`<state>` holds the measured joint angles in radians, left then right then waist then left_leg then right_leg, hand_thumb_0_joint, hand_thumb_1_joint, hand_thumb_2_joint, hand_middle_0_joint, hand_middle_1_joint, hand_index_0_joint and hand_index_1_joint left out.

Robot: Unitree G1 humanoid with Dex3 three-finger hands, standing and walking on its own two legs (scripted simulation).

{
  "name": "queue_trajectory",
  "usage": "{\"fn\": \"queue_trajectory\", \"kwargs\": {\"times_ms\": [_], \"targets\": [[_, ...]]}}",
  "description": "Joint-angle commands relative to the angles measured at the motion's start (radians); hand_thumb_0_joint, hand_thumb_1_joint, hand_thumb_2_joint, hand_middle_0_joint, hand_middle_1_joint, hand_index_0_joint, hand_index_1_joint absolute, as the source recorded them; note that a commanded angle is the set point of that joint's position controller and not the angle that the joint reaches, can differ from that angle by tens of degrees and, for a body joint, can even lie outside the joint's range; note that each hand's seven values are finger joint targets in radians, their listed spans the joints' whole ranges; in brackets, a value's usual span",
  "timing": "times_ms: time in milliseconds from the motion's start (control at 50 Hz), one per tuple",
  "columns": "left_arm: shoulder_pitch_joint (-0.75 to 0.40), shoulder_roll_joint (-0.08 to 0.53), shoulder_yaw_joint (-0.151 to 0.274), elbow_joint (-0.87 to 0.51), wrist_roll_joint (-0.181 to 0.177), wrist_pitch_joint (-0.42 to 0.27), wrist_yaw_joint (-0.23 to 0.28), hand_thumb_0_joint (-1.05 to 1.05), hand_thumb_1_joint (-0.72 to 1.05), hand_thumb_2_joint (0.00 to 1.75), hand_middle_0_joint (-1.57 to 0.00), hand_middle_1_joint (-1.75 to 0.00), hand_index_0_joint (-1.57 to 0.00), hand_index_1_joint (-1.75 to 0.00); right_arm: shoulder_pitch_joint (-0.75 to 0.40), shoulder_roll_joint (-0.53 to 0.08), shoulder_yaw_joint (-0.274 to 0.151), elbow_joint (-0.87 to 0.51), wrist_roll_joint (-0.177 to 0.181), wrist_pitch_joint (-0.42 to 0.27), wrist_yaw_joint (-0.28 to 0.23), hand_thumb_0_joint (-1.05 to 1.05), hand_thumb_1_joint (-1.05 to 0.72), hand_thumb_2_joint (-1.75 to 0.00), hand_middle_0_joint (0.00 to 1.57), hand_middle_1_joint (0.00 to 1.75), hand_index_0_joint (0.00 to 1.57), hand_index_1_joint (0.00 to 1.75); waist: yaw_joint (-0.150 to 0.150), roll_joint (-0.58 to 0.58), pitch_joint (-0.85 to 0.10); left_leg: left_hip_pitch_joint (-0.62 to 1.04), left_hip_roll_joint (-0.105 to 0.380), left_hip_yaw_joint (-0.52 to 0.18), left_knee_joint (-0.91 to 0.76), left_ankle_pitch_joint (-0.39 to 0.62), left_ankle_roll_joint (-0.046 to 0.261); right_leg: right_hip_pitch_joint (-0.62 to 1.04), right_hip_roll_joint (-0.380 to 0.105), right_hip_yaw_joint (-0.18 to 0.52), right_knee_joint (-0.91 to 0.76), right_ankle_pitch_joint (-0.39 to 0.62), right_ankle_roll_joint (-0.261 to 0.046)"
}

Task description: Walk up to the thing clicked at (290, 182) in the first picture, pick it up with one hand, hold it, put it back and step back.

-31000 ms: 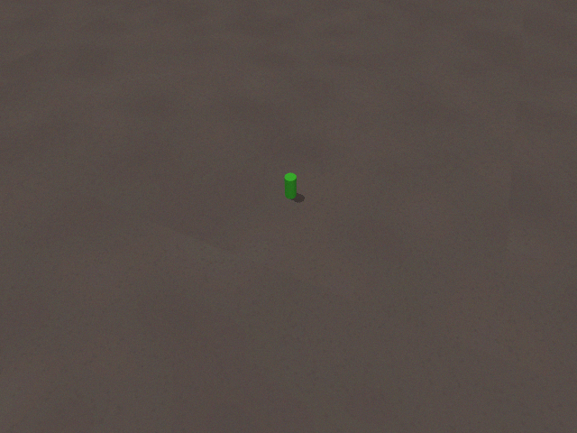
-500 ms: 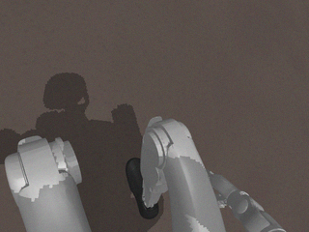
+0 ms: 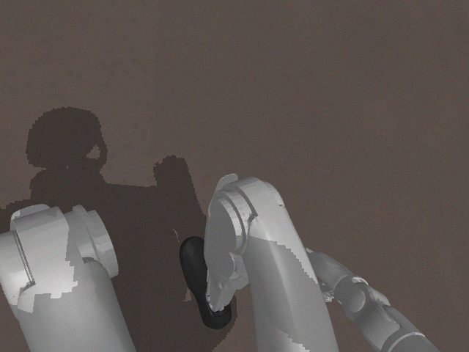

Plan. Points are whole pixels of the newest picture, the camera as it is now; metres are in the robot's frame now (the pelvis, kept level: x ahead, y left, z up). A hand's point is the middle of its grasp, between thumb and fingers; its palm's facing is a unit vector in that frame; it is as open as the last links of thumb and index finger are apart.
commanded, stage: lower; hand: left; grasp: from above
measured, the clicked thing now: out of the picture +0.41 +0.41 -0.20
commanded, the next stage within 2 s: loosen in 0.68 s
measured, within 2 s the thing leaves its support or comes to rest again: rests again in 0.44 s
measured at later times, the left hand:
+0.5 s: hand out of the picture +0.40 +0.41 -0.17, palm faces +0.67 -0.75 -0.03, open 6.4 cm
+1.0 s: hand out of the picture +0.40 +0.41 -0.17, palm faces +0.67 -0.74 -0.03, open 6.8 cm
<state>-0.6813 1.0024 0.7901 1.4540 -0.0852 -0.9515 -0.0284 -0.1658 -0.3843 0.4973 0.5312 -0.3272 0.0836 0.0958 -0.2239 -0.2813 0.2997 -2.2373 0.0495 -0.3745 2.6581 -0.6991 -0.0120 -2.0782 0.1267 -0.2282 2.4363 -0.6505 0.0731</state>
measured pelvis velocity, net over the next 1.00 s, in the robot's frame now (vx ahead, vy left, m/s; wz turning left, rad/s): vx -0.01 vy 0.01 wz -0.03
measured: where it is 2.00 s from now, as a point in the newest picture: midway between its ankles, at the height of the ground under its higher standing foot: (152, 325)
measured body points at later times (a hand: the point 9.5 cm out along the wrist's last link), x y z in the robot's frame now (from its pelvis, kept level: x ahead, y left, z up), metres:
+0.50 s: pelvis +0.00 +0.00 +0.00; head +0.22 +0.20 +0.33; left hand +0.36 +0.45 -0.16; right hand +0.18 -0.24 -0.03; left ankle +0.08 +0.13 -0.25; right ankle +0.13 -0.12 -0.25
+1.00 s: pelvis -0.01 +0.01 +0.00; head +0.22 +0.21 +0.33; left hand +0.36 +0.45 -0.17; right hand +0.18 -0.23 -0.03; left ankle +0.08 +0.13 -0.25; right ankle +0.13 -0.12 -0.25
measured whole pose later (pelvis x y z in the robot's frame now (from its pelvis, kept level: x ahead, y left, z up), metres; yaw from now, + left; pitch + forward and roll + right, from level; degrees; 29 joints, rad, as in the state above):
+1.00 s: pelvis -0.01 +0.01 +0.00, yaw -1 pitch +10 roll -18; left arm -0.66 1.03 0.75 1.50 -0.10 -1.02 0.01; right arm -0.19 -0.38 0.56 0.50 -0.35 0.09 0.09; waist -0.21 -0.32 0.33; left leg -2.21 0.06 -0.41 2.68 -0.71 0.00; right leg -2.04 0.14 -0.26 2.42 -0.64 0.07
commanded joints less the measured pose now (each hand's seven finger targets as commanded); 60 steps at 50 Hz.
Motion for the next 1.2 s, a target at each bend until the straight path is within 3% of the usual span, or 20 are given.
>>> {"fn": "queue_trajectory", "kwargs": {"times_ms": [0,340,460,580,720,760,800,880,900,940,1020,1060,1120,1140,1160,1180], "targets": [[-0.187,0.307,0.001,-0.165,-0.006,-0.087,0.005,0.00,0.18,1.37,-1.31,-1.57,-1.36,-1.54,0.050,-0.357,-0.115,-0.017,-0.014,0.018,-0.025,0.00,-0.87,-0.89,0.20,0.30,0.20,0.30,-0.077,0.620,-0.588,0.442,0.081,0.083,-0.332,0.173,-0.020,0.251,0.009,-0.124,-0.156,0.193,-0.077],[-0.175,0.306,-0.023,-0.126,-0.015,-0.120,0.017,0.00,0.15,1.35,-1.34,-1.57,-1.39,-1.54,0.012,-0.368,-0.095,-0.039,-0.018,0.019,-0.026,0.00,-0.87,-0.89,0.20,0.30,0.20,0.30,-0.084,0.613,-0.532,0.439,0.090,0.058,-0.345,0.117,-0.021,0.225,0.014,-0.138,-0.154,0.157,-0.075],[-0.157,0.308,-0.011,-0.116,-0.027,-0.131,0.023,0.00,0.16,1.36,-1.33,-1.56,-1.37,-1.53,0.018,-0.363,-0.082,-0.031,-0.024,0.020,-0.030,0.00,-0.87,-0.89,0.20,0.30,0.20,0.30,-0.085,0.600,-0.568,0.458,0.090,0.060,-0.321,0.188,-0.018,0.272,0.020,-0.139,-0.159,0.214,-0.070],[-0.161,0.330,-0.014,-0.118,-0.023,-0.141,0.027,0.00,0.13,1.35,-1.32,-1.55,-1.37,-1.53,-0.003,-0.370,-0.077,-0.043,-0.024,0.025,-0.032,0.00,-0.87,-0.89,0.20,0.30,0.20,0.30,-0.079,0.606,-0.526,0.437,0.093,0.057,-0.338,0.119,-0.018,0.245,0.018,-0.143,-0.161,0.160,-0.074],[-0.135,0.334,-0.005,-0.113,-0.032,-0.149,0.021,0.00,0.13,1.32,-1.29,-1.51,-1.34,-1.49,0.001,-0.372,-0.071,-0.039,-0.027,0.024,-0.034,0.00,-0.87,-0.89,0.20,0.30,0.20,0.30,-0.078,0.609,-0.549,0.456,0.093,0.054,-0.328,0.162,-0.020,0.266,0.023,-0.149,-0.156,0.195,-0.073],[-0.138,0.308,-0.023,-0.108,-0.034,-0.146,0.017,0.00,0.14,1.31,-1.28,-1.49,-1.32,-1.47,0.006,-0.364,-0.069,-0.032,-0.028,0.025,-0.035,0.00,-0.87,-0.89,0.20,0.30,0.20,0.30,-0.080,0.607,-0.534,0.449,0.093,0.060,-0.326,0.160,-0.018,0.265,0.023,-0.146,-0.161,0.193,-0.074],[-0.147,0.303,-0.033,-0.109,-0.035,-0.143,0.014,0.00,0.08,1.16,-1.28,-1.39,-1.34,-1.36,0.005,-0.364,-0.066,-0.035,-0.028,0.023,-0.034,0.00,-0.88,-0.88,0.20,0.30,0.20,0.30,-0.088,0.594,-0.528,0.433,0.092,0.060,-0.326,0.139,-0.014,0.269,0.024,-0.149,-0.169,0.180,-0.073],[-0.145,0.305,-0.029,-0.101,-0.035,-0.140,0.026,0.00,-0.02,0.92,-1.19,-1.24,-1.25,-1.20,0.003,-0.364,-0.069,-0.032,-0.027,0.024,-0.033,0.00,-0.88,-0.88,0.20,0.30,0.20,0.30,-0.078,0.596,-0.522,0.438,0.095,0.055,-0.331,0.133,-0.015,0.254,0.022,-0.145,-0.164,0.174,-0.074],[-0.149,0.278,-0.040,-0.096,-0.035,-0.138,0.028,0.00,-0.04,0.90,-1.19,-1.23,-1.25,-1.19,0.008,-0.364,-0.070,-0.032,-0.028,0.026,-0.032,0.00,-0.88,-0.88,0.20,0.30,0.20,0.30,-0.087,0.590,-0.525,0.447,0.095,0.050,-0.336,0.133,-0.018,0.254,0.022,-0.151,-0.165,0.174,-0.073],[-0.155,0.311,-0.027,-0.110,-0.027,-0.144,0.035,0.00,-0.07,0.87,-1.17,-1.20,-1.22,-1.16,-0.004,-0.369,-0.070,-0.043,-0.028,0.026,-0.031,0.00,-0.88,-0.88,0.20,0.30,0.20,0.30,-0.084,0.611,-0.516,0.445,0.095,0.042,-0.348,0.125,-0.020,0.241,0.020,-0.155,-0.156,0.168,-0.075],[-0.165,0.289,-0.046,-0.108,-0.022,-0.143,0.035,0.00,-0.10,0.78,-1.08,-1.10,-1.13,-1.06,-0.002,-0.363,-0.069,-0.038,-0.030,0.028,-0.029,0.00,-0.88,-0.88,0.20,0.30,0.20,0.30,-0.090,0.611,-0.503,0.440,0.094,0.046,-0.341,0.136,-0.020,0.236,0.020,-0.151,-0.157,0.174,-0.075],[-0.155,0.291,-0.037,-0.105,-0.024,-0.140,0.039,0.00,-0.14,0.80,-0.97,-1.02,-1.02,-0.99,0.001,-0.364,-0.073,-0.040,-0.031,0.025,-0.030,0.00,-0.87,-0.89,0.20,0.30,0.20,0.30,-0.087,0.592,-0.527,0.448,0.094,0.049,-0.336,0.137,-0.018,0.255,0.023,-0.151,-0.164,0.179,-0.072],[-0.164,0.292,-0.046,-0.105,-0.019,-0.141,0.038,0.00,-0.11,0.67,-0.93,-0.94,-0.98,-0.90,-0.006,-0.365,-0.073,-0.042,-0.029,0.028,-0.028,0.00,-0.88,-0.88,0.20,0.30,0.20,0.30,-0.088,0.605,-0.496,0.441,0.097,0.041,-0.349,0.113,-0.019,0.222,0.019,-0.153,-0.158,0.158,-0.075],[-0.157,0.289,-0.044,-0.097,-0.018,-0.136,0.039,0.00,-0.13,0.73,-0.85,-0.92,-0.90,-0.89,-0.003,-0.363,-0.072,-0.044,-0.030,0.028,-0.028,0.00,-0.87,-0.88,0.20,0.30,0.20,0.30,-0.090,0.595,-0.509,0.439,0.095,0.047,-0.342,0.112,-0.017,0.240,0.022,-0.151,-0.167,0.161,-0.073],[-0.155,0.303,-0.035,-0.094,-0.019,-0.135,0.042,0.00,-0.10,0.65,-0.88,-0.89,-0.93,-0.85,-0.005,-0.366,-0.075,-0.042,-0.028,0.026,-0.028,0.00,-0.87,-0.88,0.20,0.30,0.20,0.30,-0.086,0.585,-0.500,0.417,0.093,0.050,-0.342,0.099,-0.013,0.239,0.020,-0.149,-0.169,0.152,-0.073],[-0.156,0.283,-0.046,-0.099,-0.021,-0.133,0.039,0.00,-0.16,0.70,-0.80,-0.86,-0.85,-0.84,-0.003,-0.360,-0.073,-0.042,-0.031,0.024,-0.028,0.00,-0.87,-0.89,0.20,0.30,0.20,0.30,-0.085,0.579,-0.518,0.431,0.094,0.052,-0.336,0.112,-0.013,0.254,0.022,-0.147,-0.171,0.163,-0.072]]}}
